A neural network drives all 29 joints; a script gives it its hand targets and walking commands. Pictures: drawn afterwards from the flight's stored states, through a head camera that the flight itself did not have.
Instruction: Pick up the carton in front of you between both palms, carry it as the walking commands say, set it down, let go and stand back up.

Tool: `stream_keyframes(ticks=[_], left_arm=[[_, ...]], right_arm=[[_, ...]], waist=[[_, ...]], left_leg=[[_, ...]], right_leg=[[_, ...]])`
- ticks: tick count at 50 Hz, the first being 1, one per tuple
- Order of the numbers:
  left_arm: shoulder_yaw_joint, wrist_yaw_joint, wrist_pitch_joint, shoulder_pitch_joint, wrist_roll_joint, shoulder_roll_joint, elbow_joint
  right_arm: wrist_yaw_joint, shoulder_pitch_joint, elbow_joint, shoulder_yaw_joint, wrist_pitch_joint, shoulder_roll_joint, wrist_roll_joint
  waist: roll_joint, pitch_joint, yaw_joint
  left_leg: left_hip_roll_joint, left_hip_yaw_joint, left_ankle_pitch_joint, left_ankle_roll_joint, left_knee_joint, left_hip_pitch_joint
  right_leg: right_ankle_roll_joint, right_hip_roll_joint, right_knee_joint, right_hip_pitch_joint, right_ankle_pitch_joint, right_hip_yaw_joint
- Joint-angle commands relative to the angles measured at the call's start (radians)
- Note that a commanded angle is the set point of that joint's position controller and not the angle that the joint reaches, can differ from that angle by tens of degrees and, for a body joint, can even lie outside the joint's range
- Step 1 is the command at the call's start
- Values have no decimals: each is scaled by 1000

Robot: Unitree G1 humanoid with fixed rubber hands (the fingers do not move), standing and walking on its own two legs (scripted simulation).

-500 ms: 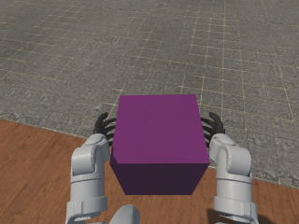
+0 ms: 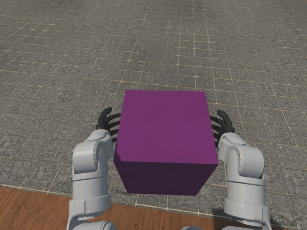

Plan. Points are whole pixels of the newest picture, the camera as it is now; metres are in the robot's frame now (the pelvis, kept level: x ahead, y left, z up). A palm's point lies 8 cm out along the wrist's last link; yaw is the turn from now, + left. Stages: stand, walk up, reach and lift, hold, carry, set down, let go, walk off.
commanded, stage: carry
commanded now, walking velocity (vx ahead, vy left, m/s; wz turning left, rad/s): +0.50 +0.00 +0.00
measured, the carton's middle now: (163, 146) +0.33 -0.01 +0.02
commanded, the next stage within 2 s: none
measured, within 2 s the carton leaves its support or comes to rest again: neither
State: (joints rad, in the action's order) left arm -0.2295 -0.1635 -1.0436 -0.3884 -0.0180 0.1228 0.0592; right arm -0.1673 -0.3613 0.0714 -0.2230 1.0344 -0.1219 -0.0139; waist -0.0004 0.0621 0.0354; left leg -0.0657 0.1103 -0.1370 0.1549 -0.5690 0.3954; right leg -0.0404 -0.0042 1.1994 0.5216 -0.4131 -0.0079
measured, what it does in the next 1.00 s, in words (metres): goes down: right foot 0.03 m lower, then left foot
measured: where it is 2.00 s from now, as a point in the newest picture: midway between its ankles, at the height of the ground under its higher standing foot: (153, 112)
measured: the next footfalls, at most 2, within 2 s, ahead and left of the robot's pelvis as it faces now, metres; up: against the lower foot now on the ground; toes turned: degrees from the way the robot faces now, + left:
right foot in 0.36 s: +0.41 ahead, -0.09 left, -0.03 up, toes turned -2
left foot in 0.90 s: +0.72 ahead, +0.08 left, -0.03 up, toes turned +7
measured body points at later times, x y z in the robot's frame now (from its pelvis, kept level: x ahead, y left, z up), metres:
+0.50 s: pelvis +0.31 -0.04 -0.04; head +0.32 -0.04 +0.41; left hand +0.62 +0.13 +0.03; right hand +0.65 -0.17 +0.03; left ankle +0.17 +0.06 -0.65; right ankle +0.37 -0.08 -0.76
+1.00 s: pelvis +0.61 +0.01 -0.04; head +0.62 +0.02 +0.41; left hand +0.94 +0.16 +0.05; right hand +0.94 -0.15 +0.05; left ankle +0.68 +0.08 -0.77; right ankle +0.46 -0.09 -0.67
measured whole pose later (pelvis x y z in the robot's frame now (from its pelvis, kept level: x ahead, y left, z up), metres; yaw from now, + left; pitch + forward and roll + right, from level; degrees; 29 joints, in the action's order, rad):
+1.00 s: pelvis +0.61 +0.01 -0.04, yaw +0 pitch +4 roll +0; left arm -0.21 -0.15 -1.03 -0.36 0.00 0.09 0.11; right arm -0.17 -0.37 0.10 -0.20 1.02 -0.13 -0.03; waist 0.02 0.06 0.03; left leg -0.01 0.16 -0.17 0.09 -0.53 0.45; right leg -0.03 -0.02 1.19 0.37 -0.44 -0.03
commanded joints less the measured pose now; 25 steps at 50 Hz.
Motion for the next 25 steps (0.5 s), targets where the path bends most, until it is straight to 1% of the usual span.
stream_keyframes(ticks=[1,3,4,6,9,11,13,14,15,16,17,18,19,20,21,22,23,24,25], left_arm=[[592,15,38,-545,127,757,86],[611,19,51,-536,127,770,94],[619,20,56,-530,127,769,100],[632,19,62,-524,131,759,122],[641,15,59,-517,139,730,150],[635,13,48,-492,130,706,144],[621,14,34,-473,117,681,133],[612,15,28,-469,110,670,125],[601,15,22,-464,102,660,114],[586,15,18,-455,95,647,99],[570,15,15,-430,86,636,77],[555,14,15,-415,74,632,62],[536,15,13,-398,60,624,49],[524,9,11,-424,54,604,29],[530,5,14,-400,75,621,12],[554,13,22,-412,99,679,22],[586,26,31,-477,132,727,59],[627,39,45,-551,163,776,94],[658,54,57,-603,195,819,110]], right_arm=[[56,-672,135,661,-42,-779,241],[64,-652,130,670,-52,-788,246],[65,-641,131,672,-56,-786,246],[65,-619,138,670,-60,-772,244],[57,-577,141,656,-56,-737,226],[51,-532,122,642,-47,-712,204],[46,-504,99,630,-38,-692,185],[44,-501,89,626,-34,-685,179],[43,-508,82,625,-30,-683,177],[42,-515,74,625,-25,-685,176],[42,-527,69,625,-20,-688,175],[42,-540,62,627,-16,-692,176],[39,-561,57,627,-12,-691,174],[38,-560,31,630,-4,-714,176],[34,-526,32,623,-5,-710,172],[29,-560,46,618,-11,-734,168],[26,-584,51,603,-21,-766,159],[26,-596,56,586,-31,-788,143],[28,-598,49,582,-42,-810,127]], waist=[[-78,338,-12],[-86,352,3],[-88,358,8],[-96,357,16],[-98,326,33],[-93,300,52],[-95,273,68],[-100,258,69],[-105,251,59],[-112,260,36],[-112,289,-7],[-77,328,-64],[9,402,-87],[223,484,-73],[274,539,-119],[193,480,-126],[95,437,-107],[51,388,-91],[14,367,-74]], left_leg=[[307,-387,292,56,222,-352],[295,-331,472,42,197,-428],[286,-308,534,33,186,-463],[262,-264,607,17,168,-516],[209,-208,653,3,155,-547],[184,-188,661,0,134,-578],[175,-180,649,-1,106,-599],[180,-177,629,-2,89,-583],[183,-163,635,-10,58,-552],[186,-152,674,-24,4,-517],[183,-124,709,-46,-97,-475],[157,-70,608,-74,-259,-381],[122,-48,244,-85,-465,-186],[27,-77,-394,-135,-712,138],[-22,-122,-488,-137,-916,349],[38,-143,-404,-110,-916,405],[60,-145,-345,-99,-874,389],[83,-136,-310,-97,-831,373],[109,-144,-282,-100,-775,330]], right_leg=[[15,53,-112,137,81,11],[19,57,-181,197,152,-9],[19,57,-211,221,189,-17],[17,55,-274,254,271,-27],[9,30,-424,241,400,-57],[2,4,-541,226,465,-87],[-9,-15,-662,190,534,-112],[-20,-18,-713,146,568,-113],[-35,-25,-759,75,591,-116],[-48,-35,-785,-27,594,-128],[-55,-46,-813,-165,585,-144],[-53,-26,-846,-346,609,-148],[-48,106,-733,-577,766,1],[-195,387,-584,-879,1005,345],[-324,430,-699,-953,591,591],[-293,361,-767,-854,364,564],[-249,325,-806,-739,306,502],[-241,319,-822,-629,343,462],[-225,299,-844,-533,321,407]])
